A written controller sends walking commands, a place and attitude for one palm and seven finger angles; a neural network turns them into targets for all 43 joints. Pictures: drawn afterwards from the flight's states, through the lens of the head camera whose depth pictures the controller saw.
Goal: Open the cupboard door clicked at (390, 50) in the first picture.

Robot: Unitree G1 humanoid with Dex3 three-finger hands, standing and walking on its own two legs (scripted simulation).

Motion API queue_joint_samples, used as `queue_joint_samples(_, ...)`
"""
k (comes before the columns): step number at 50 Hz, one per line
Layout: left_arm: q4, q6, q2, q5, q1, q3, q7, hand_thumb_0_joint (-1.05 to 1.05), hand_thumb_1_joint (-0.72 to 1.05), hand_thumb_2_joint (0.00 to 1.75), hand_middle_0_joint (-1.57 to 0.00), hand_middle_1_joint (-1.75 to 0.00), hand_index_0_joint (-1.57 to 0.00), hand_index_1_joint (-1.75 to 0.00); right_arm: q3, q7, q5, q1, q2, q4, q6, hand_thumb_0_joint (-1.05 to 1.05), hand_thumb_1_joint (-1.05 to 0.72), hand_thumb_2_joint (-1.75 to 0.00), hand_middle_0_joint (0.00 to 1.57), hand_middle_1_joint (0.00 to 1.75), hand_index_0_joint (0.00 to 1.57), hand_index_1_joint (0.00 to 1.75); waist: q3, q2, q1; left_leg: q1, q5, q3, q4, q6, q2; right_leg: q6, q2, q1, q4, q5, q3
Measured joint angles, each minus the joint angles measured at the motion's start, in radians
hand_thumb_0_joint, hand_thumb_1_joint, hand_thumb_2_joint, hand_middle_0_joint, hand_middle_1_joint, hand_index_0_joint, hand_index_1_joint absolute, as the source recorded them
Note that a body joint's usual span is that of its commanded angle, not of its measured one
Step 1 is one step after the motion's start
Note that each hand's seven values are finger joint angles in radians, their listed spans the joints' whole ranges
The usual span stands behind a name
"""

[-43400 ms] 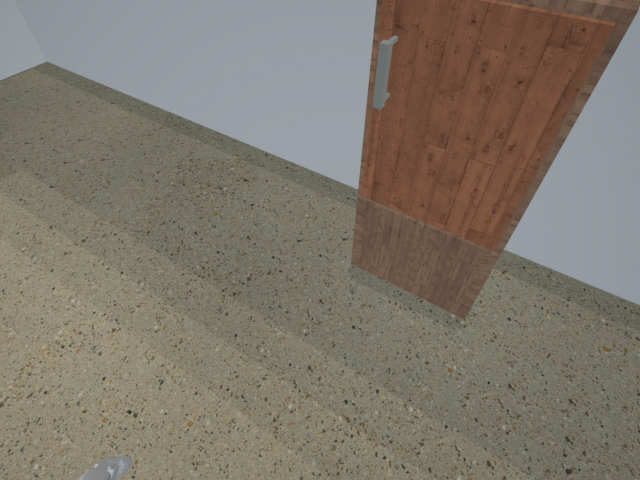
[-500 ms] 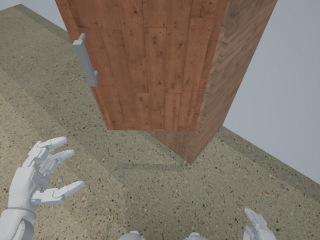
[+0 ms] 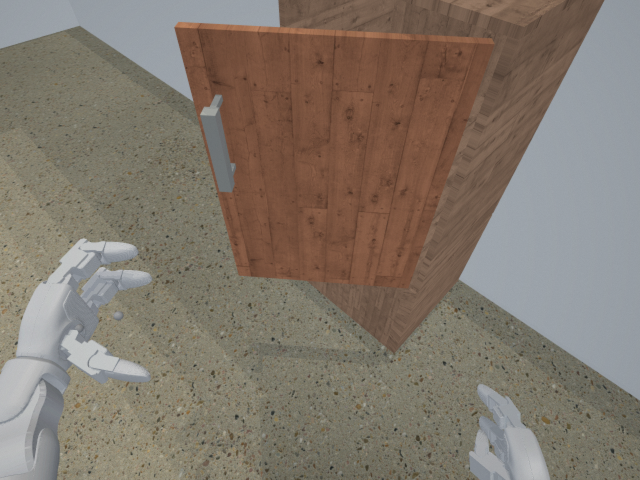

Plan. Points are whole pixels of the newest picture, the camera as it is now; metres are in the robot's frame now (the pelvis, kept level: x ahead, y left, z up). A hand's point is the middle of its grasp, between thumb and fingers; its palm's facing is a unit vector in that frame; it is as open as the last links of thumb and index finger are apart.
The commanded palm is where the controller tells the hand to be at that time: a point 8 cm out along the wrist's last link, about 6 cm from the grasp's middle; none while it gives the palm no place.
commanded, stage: raise the hand with hooked fingers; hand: left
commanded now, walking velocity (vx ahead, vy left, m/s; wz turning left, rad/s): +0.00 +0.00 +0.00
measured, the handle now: (222, 145) +0.58 +0.22 +0.08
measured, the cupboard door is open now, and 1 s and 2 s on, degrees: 39 39 39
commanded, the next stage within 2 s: move the hooked fingers beside the handle in 0.74 s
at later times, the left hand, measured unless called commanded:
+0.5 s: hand (115, 281) +0.29 +0.26 +0.11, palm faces +0.03 -1.00 -0.02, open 14.0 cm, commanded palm +0.26 +0.31 +0.11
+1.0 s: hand (131, 271) +0.31 +0.25 +0.11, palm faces +0.05 -1.00 -0.01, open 14.0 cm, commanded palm +0.29 +0.30 +0.11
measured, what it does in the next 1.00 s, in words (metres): stands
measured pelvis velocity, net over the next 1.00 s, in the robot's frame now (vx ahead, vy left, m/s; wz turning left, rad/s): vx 0.00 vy -0.02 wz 0.00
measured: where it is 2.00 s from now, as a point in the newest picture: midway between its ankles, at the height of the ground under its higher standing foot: outside the picture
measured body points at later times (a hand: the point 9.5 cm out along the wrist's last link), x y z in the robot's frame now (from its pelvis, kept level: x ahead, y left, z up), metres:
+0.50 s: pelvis +0.00 -0.01 +0.01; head +0.02 -0.01 +0.46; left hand +0.29 +0.32 +0.11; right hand +0.14 -0.26 -0.07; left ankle +0.00 +0.09 -0.71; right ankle +0.01 -0.12 -0.71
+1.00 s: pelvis +0.00 -0.02 +0.01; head +0.03 -0.03 +0.46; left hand +0.30 +0.30 +0.11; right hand +0.16 -0.26 -0.08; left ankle +0.00 +0.09 -0.71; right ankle +0.01 -0.12 -0.71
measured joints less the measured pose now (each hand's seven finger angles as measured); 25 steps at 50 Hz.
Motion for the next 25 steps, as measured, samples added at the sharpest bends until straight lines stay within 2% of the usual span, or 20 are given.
queue_joint_samples(7, 0.069, 0.03, 0.033, 0.0, -0.083, 0.032, -0.032, -0.01, -0.49, 0.3, -0.3, -1.19, -0.3, -1.19, 0.009, -0.008, 0.002, 0.015, -0.005, 0.019, 0.013, 0.02, -0.9, -0.9, 0.2, 0.3, 0.21, 0.3, 0.012, 0.006, 0.001, 0.035, 0.018, 0.001, -0.036, 0.003, -0.004, 0.002, -0.002, 0.035, -0.037, 0.019, 0.001)
queue_joint_samples(16, 0.164, 0.054, 0.079, -0.006, -0.172, 0.074, -0.067, -0.01, -0.5, 0.3, -0.3, -1.2, -0.3, -1.2, 0.001, -0.019, 0.007, 0.047, -0.026, 0.036, 0.024, 0.02, -0.9, -0.9, 0.2, 0.3, 0.21, 0.3, 0.019, 0.003, -0.013, 0.071, 0.042, 0.007, -0.085, 0.0, -0.002, -0.001, 0.002, 0.066, -0.079, 0.041, 0.007)
queue_joint_samples(25, 0.16, 0.048, 0.055, 0.004, -0.144, 0.071, -0.061, -0.01, -0.5, 0.3, -0.3, -1.2, -0.3, -1.2, -0.018, -0.011, 0.005, 0.06, -0.04, 0.028, 0.026, 0.02, -0.91, -0.9, 0.2, 0.3, 0.2, 0.3, 0.021, 0.0, -0.023, 0.08, 0.05, 0.015, -0.102, -0.006, 0.004, -0.007, 0.009, 0.066, -0.086, 0.046, 0.016)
